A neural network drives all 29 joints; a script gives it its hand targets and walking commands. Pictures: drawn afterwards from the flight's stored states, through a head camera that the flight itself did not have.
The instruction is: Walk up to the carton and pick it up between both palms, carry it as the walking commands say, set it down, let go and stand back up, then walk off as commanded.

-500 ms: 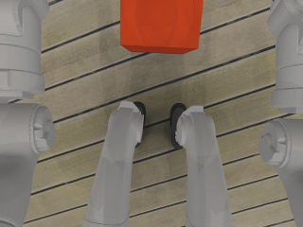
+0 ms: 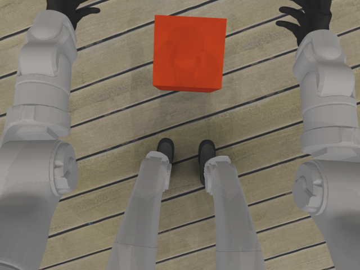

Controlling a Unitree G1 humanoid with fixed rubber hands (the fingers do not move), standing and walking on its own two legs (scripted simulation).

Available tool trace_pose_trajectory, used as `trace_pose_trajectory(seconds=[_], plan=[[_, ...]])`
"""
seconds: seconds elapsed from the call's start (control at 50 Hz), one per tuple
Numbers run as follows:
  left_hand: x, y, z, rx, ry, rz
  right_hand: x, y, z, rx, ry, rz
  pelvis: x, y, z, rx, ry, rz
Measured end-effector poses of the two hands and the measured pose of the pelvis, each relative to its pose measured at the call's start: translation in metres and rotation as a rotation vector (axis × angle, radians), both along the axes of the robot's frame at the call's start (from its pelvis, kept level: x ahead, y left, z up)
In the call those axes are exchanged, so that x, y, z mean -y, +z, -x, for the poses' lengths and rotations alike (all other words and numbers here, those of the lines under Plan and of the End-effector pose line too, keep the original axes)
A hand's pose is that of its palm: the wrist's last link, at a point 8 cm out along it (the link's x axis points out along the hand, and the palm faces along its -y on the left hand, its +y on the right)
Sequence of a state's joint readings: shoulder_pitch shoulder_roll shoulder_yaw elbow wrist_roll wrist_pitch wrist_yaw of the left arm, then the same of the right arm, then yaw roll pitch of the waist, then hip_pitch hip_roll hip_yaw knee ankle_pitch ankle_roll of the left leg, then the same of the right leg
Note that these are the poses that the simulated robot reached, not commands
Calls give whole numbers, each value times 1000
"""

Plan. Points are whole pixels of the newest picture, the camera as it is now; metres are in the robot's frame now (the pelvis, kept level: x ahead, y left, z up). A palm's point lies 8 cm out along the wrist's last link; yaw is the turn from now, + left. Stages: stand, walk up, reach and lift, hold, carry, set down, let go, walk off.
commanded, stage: let go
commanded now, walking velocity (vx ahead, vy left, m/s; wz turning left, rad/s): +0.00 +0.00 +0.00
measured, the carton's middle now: (187, 60) +0.54 +0.01 -0.54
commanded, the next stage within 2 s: stand in 1.28 s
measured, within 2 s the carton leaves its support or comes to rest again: neither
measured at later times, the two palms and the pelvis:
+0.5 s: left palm (22, 127) +0.35 +0.24 -0.02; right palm (358, 139) +0.36 -0.21 -0.02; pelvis +0.05 +0.00 +0.06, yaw +0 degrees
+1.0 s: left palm (8, 198) +0.28 +0.21 +0.03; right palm out of the picture +0.28 -0.24 +0.04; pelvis +0.12 -0.01 +0.11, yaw +0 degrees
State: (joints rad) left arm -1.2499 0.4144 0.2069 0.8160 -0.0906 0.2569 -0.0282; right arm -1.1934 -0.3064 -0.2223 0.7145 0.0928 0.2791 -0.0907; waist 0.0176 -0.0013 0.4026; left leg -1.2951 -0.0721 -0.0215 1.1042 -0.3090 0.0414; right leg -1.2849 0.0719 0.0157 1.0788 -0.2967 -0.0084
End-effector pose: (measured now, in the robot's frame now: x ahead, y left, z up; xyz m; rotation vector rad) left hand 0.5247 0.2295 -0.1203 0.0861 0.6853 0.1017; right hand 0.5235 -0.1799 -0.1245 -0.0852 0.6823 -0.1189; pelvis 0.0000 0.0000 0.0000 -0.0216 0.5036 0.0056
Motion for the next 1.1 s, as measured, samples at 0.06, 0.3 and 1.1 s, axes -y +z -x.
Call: trace_pose_trajectory(seconds=[0.06,0.3,1.1], plan=[[4,-2,10,-12,-14,-18,-3,1,10,-2,29,28,-1,6,-2,16,-1,-2],[-4,17,128,-147,-64,-82,19,26,120,-130,90,102,-2,40,-20,204,-10,-3],[18,155,245,-135,-42,-40,63,164,237,-132,99,72,15,108,-125,554,4,-26]])
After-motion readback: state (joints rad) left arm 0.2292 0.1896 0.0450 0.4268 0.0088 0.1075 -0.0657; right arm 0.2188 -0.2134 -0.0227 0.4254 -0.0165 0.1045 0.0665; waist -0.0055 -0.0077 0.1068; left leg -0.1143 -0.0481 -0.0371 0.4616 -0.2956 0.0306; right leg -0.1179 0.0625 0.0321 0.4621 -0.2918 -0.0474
